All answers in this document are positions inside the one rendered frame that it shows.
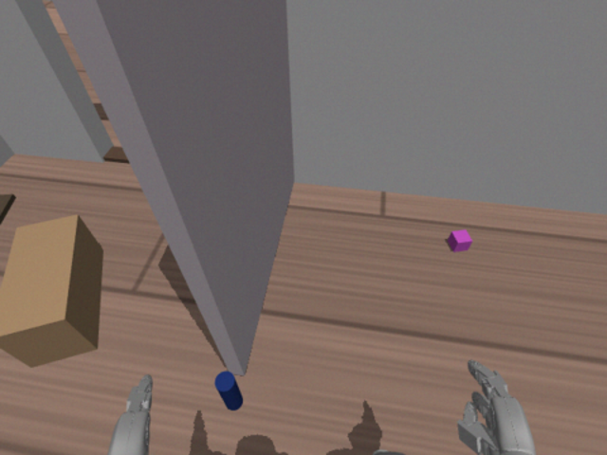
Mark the right robot hand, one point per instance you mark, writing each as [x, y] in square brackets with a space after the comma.
[504, 416]

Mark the left robot hand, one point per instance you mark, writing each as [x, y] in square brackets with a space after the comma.
[131, 433]

